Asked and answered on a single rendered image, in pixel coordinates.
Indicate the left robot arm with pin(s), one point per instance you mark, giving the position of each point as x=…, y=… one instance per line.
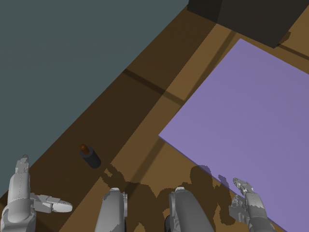
x=18, y=216

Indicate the bottle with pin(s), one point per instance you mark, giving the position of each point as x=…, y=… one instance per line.
x=89, y=155

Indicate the left robot hand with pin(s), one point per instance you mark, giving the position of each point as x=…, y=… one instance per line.
x=19, y=188

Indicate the right robot arm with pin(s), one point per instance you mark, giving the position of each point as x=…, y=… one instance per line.
x=260, y=224

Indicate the right robot hand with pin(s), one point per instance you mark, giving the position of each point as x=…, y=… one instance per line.
x=251, y=206

